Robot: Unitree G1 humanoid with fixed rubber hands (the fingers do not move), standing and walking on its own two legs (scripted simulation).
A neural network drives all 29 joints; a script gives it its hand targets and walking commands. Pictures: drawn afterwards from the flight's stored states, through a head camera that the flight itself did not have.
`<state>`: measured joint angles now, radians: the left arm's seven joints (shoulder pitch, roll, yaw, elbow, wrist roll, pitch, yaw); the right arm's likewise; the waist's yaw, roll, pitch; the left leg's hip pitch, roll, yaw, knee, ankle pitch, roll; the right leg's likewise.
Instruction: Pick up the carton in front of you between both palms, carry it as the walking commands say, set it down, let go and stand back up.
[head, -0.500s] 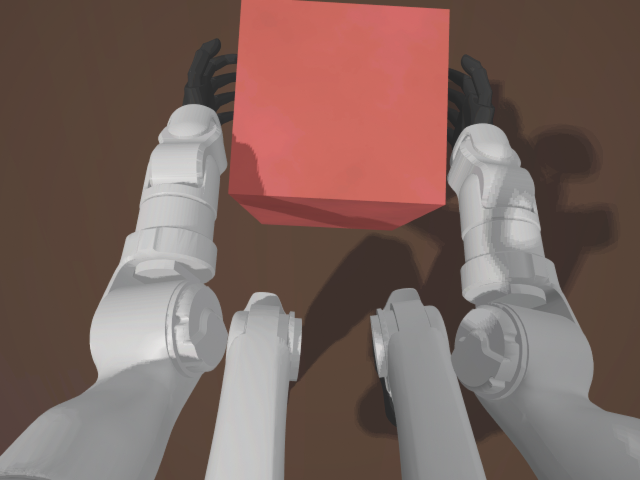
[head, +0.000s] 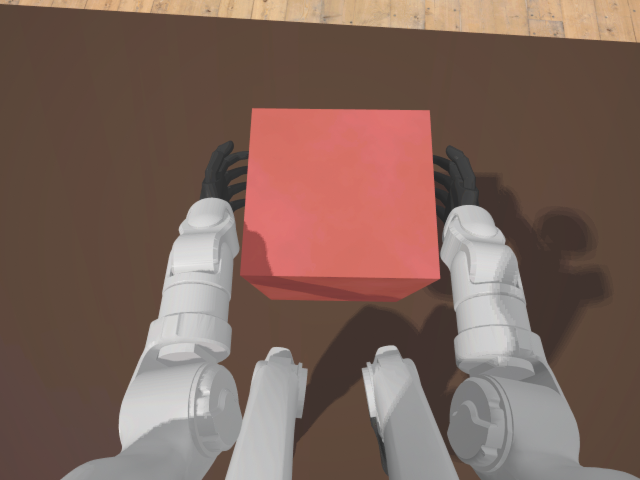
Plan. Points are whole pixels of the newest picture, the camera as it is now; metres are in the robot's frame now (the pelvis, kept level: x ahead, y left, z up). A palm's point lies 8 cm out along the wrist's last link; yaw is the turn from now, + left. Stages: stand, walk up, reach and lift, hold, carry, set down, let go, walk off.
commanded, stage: reach and lift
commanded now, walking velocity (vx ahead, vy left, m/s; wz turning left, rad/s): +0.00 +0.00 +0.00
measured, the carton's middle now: (336, 221) +0.46 +0.00 -0.12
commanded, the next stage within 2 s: hold in 1.88 s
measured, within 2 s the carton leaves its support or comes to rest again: neither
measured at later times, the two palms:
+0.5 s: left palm (165, 186) +0.40 +0.15 +0.11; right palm (533, 187) +0.40 -0.15 +0.12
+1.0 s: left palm (61, 154) +0.36 +0.15 +0.23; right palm out of the picture +0.36 -0.15 +0.24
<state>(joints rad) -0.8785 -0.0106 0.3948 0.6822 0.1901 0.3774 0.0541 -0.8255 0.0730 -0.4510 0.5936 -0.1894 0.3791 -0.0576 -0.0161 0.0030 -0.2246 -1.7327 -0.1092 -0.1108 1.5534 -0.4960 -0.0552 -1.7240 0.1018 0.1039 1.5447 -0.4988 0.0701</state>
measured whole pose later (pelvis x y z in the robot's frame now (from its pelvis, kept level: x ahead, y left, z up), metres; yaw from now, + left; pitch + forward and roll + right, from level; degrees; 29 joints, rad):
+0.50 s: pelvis +0.05 +0.00 +0.14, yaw +0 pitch +22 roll +0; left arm -0.48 -0.11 0.34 0.61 0.20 0.33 0.05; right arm -0.45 0.14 -0.36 0.57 -0.20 0.33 -0.04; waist -0.01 0.00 -0.20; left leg -0.96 -0.08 -0.13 0.98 -0.40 -0.03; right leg -0.96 0.08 0.13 0.98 -0.40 0.04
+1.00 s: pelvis +0.07 +0.00 +0.21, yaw +0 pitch -2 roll +0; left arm -0.28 -0.15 0.28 0.42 0.27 0.59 0.02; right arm -0.27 0.15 -0.27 0.40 -0.27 0.59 0.00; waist 0.00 0.00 -0.08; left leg -0.20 -0.04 -0.15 0.46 -0.23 -0.02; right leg -0.20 0.04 0.15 0.47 -0.23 0.02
